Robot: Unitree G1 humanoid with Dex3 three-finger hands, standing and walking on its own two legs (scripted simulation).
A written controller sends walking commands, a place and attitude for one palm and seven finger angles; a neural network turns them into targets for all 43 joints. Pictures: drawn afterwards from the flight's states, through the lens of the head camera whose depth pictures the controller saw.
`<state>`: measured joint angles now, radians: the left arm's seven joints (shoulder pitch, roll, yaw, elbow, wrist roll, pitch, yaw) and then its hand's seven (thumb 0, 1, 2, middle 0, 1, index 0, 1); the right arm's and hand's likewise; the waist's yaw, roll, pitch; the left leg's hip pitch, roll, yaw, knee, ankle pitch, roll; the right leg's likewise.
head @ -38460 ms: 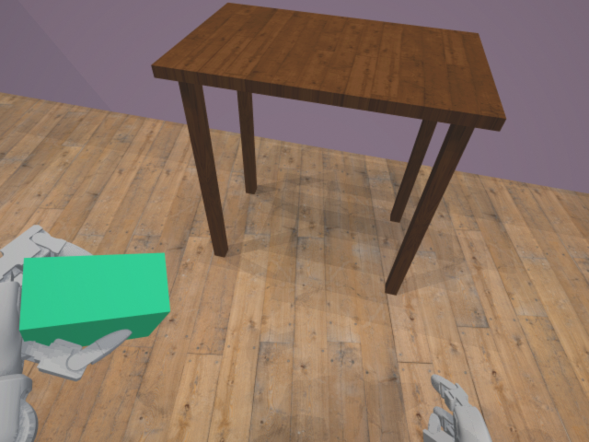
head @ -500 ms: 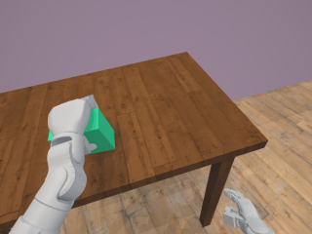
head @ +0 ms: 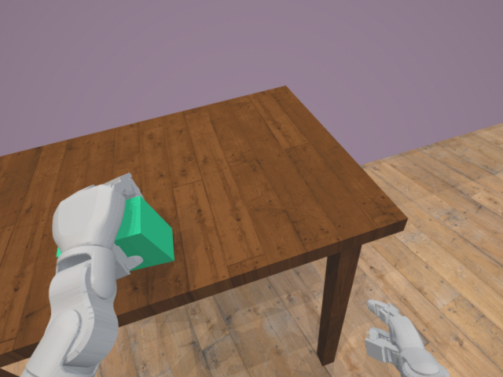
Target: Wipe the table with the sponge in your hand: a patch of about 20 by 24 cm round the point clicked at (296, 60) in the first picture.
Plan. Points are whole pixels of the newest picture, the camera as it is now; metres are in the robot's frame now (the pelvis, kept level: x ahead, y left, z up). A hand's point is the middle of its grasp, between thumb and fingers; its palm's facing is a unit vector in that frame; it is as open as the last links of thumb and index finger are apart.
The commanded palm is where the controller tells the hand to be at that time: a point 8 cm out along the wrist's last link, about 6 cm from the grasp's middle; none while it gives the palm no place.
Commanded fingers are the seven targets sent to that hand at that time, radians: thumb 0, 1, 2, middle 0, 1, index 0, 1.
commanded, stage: slide back across to the middle lane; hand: left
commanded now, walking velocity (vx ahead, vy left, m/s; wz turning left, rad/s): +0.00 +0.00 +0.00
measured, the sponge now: (128, 245) +0.27 +0.24 +0.10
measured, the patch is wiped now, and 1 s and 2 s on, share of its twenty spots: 0.95 0.95 0.95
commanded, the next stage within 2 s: wipe forward along the middle lane in 0.66 s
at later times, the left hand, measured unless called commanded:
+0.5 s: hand (81, 242) +0.23 +0.27 +0.16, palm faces +0.20 -0.13 -0.97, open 9.9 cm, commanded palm +0.18 +0.27 +0.21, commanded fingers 0.00 0.10 1.30 -1.20 -1.60 -1.20 -1.60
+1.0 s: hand (49, 251) +0.22 +0.31 +0.16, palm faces +0.09 -0.06 -0.99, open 9.9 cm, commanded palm +0.19 +0.31 +0.20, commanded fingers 0.00 0.10 1.30 -1.20 -1.60 -1.20 -1.60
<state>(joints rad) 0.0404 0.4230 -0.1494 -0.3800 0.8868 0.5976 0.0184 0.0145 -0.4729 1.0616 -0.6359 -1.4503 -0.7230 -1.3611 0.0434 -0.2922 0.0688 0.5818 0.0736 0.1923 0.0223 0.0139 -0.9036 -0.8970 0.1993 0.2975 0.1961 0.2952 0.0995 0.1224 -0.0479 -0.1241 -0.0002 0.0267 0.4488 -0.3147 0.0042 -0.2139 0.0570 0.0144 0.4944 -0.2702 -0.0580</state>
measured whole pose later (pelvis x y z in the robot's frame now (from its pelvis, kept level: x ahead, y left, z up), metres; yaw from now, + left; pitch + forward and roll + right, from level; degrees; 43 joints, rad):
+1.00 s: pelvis -0.03 +0.01 +0.00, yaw +3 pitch -3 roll +0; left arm -0.05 0.58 -0.04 -0.21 0.87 0.45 -0.15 0.00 -0.52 1.07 -0.71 -1.38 -0.79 -1.29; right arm 0.04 -0.28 0.08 0.64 0.05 0.09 -0.06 0.01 -0.90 -0.90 0.20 0.30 0.20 0.30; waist 0.13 0.11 0.00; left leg -0.12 -0.03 -0.01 0.42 -0.25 0.02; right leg -0.18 0.02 -0.02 0.44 -0.21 -0.04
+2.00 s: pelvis -0.02 -0.01 +0.00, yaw +4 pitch +2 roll +0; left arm -0.44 0.65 0.01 0.39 0.91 0.23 -0.17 0.02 -0.55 1.08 -0.74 -1.37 -0.80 -1.31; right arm 0.15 -0.32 0.04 0.67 0.06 0.11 -0.07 0.01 -0.90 -0.90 0.20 0.30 0.20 0.30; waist 0.06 0.09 -0.04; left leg -0.23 -0.01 -0.04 0.46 -0.27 0.00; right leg -0.28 0.05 -0.05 0.46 -0.22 -0.07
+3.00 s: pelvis +0.01 +0.05 +0.01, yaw +3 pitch +5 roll -1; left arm -0.48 0.75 0.10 0.46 0.91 0.12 -0.16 0.00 -0.52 1.07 -0.72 -1.39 -0.77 -1.35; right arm 0.15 -0.31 0.02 0.64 0.07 0.17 -0.04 0.01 -0.90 -0.90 0.20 0.30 0.20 0.30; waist 0.05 0.08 -0.03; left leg -0.22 -0.05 -0.02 0.40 -0.27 0.06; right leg -0.24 0.00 -0.02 0.36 -0.20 0.00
